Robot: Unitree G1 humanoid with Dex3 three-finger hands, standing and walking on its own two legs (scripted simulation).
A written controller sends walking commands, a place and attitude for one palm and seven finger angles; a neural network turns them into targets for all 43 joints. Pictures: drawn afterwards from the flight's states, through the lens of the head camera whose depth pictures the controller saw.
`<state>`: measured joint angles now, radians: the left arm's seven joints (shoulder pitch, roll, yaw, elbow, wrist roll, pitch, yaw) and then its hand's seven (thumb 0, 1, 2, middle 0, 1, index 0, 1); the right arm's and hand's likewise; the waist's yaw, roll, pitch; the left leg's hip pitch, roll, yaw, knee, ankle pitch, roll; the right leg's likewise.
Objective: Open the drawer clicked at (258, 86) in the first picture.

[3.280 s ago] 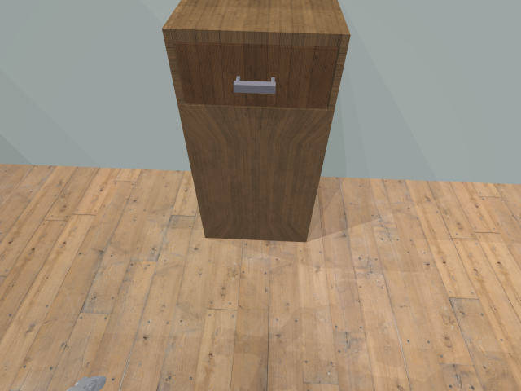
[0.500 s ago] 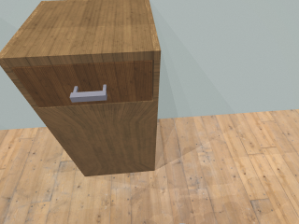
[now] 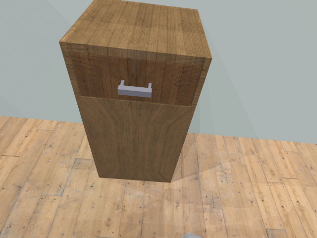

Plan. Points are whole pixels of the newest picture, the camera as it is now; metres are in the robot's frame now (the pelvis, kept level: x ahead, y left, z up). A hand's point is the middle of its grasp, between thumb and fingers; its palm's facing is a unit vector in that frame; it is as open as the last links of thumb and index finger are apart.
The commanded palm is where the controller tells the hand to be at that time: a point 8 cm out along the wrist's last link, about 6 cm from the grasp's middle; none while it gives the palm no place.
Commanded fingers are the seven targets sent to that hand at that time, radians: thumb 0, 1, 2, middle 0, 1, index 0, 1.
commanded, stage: come to a stop and stand still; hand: left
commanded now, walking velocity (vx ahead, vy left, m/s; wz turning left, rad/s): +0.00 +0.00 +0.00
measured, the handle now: (135, 87) +0.58 +0.13 +0.05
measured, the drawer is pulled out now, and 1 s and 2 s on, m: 0.00 0.00 0.00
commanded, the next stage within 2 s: look again from close up in 0.70 s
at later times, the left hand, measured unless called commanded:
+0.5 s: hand out of the picture -0.05 +0.17 -0.16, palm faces +0.00 -0.99 -0.16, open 7.4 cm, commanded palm none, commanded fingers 0.00 0.90 0.90 -0.20 -0.30 -0.20 -0.30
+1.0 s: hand out of the picture -0.08 +0.17 -0.17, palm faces +0.02 -0.99 -0.16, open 7.4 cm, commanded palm none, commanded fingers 0.00 0.90 0.90 -0.20 -0.30 -0.20 -0.30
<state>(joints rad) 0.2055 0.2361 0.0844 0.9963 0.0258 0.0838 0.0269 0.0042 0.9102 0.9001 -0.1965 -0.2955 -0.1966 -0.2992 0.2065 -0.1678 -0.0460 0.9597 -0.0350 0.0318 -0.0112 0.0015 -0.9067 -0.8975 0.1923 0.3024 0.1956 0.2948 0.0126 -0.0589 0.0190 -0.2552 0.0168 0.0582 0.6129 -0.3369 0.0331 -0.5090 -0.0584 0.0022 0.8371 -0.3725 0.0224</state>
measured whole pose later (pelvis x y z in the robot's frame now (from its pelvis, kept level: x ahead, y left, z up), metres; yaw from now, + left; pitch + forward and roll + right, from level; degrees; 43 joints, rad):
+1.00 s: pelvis -0.06 +0.02 +0.00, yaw +0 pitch -2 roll -1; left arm 0.36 0.12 -0.02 1.10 0.01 -0.02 0.05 0.00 0.91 0.90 -0.20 -0.30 -0.20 -0.30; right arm 0.32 -0.13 0.01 1.07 -0.03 0.00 -0.02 0.01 -0.91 -0.90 0.19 0.30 0.20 0.30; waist -0.02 0.01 0.02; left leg -0.30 -0.01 0.07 0.54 -0.20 0.06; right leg -0.16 0.03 -0.06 0.50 -0.30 -0.02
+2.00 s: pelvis -0.03 +0.02 +0.00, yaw -1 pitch +0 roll -2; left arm 0.47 0.12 0.02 1.08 0.04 0.02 0.00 0.00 0.91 0.90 -0.20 -0.30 -0.19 -0.30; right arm 0.32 -0.12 -0.02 1.03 -0.03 -0.03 -0.03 0.01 -0.93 -0.90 0.20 0.30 0.20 0.30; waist 0.00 -0.07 -0.03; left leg -0.34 0.04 0.14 0.61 -0.26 0.07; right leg -0.29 0.01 -0.09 0.75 -0.42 -0.05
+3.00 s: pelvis +0.07 -0.09 +0.01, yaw +0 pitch +0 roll +0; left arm 0.33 0.10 0.01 1.04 0.02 0.01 0.03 0.00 0.91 0.90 -0.20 -0.30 -0.20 -0.30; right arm 0.15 -0.14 -0.01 0.98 -0.02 0.03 -0.03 0.00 -0.92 -0.90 0.19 0.30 0.20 0.30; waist 0.04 0.00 0.07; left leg -0.30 0.00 0.13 0.51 -0.21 0.07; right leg -0.22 -0.01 -0.16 0.51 -0.28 -0.05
